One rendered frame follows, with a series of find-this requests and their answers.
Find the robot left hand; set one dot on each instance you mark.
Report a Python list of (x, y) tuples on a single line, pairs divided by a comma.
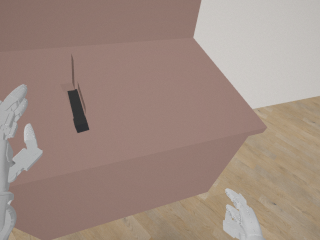
[(11, 109)]

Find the counter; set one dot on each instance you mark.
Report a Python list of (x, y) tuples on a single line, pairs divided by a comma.
[(164, 121)]

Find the left robot forearm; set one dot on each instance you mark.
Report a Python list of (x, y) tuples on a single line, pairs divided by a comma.
[(8, 215)]

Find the robot right hand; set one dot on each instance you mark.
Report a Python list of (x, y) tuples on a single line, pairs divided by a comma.
[(245, 223)]

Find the tap lever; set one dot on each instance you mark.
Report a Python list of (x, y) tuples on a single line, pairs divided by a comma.
[(79, 118)]

